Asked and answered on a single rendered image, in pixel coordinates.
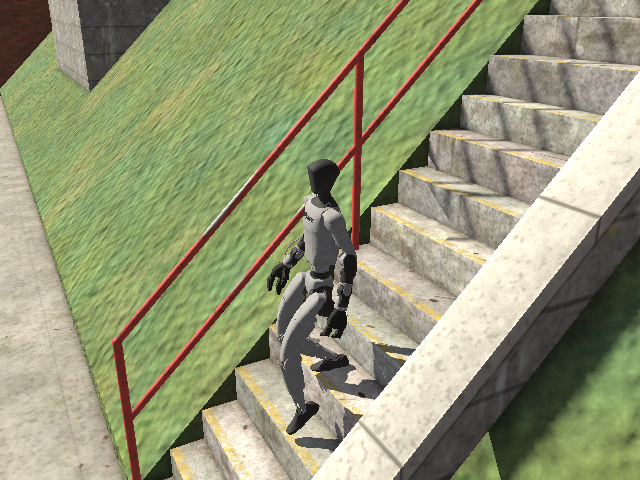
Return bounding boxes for stairs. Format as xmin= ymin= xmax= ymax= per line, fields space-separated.
xmin=164 ymin=0 xmax=640 ymax=480

